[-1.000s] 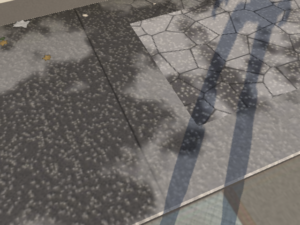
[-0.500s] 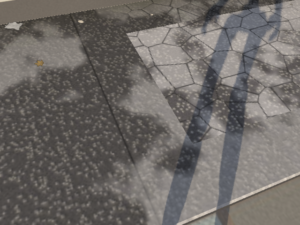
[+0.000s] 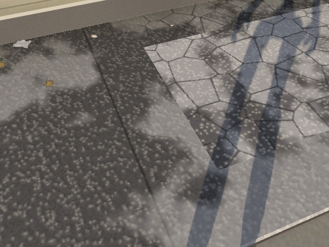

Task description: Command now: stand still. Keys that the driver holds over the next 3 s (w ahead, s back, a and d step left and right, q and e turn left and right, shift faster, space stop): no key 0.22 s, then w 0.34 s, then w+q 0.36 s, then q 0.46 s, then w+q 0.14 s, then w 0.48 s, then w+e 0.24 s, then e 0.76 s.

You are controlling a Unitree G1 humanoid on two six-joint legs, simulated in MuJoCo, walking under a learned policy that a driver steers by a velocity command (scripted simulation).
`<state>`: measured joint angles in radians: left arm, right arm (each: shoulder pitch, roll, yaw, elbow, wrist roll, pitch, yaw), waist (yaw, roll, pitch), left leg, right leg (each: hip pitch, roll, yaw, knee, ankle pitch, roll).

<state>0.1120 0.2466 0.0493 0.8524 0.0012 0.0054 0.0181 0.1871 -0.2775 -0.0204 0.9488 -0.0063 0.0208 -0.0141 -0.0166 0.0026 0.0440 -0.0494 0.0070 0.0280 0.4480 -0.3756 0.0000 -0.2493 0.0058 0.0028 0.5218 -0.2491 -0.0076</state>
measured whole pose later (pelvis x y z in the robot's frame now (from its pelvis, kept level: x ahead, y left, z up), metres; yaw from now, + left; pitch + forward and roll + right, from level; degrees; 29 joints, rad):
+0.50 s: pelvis +0.04 -0.03 -0.01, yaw +0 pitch -1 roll -1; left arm 0.17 0.25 0.07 1.03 -0.03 -0.08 -0.02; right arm 0.39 -0.27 -0.04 1.05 0.02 -0.04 -0.02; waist -0.01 0.05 0.02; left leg -0.07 0.07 0.00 0.59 -0.46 -0.01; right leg -0.26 0.03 -0.08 0.60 -0.31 -0.06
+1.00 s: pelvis +0.26 +0.02 -0.03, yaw +11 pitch +1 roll -1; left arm 0.35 0.26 0.04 1.03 0.01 -0.05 0.03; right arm 0.01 -0.25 -0.06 0.76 0.02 -0.06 0.06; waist 0.03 0.01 0.07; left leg -0.53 -0.03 0.07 0.64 -0.12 0.11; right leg 0.02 -0.05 -0.15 0.76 -0.48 0.02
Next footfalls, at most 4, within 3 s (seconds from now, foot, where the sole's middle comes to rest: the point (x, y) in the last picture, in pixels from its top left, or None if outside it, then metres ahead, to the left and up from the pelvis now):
0.96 left None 0.41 0.12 -0.77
1.48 right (179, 230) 0.57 -0.04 -0.77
1.92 left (99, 233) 0.57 0.29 -0.77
2.42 right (112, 155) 0.95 0.27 -0.77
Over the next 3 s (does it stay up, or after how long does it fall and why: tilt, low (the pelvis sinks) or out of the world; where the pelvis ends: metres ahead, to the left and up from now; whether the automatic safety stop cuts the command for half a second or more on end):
stays up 0.84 0.36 0.00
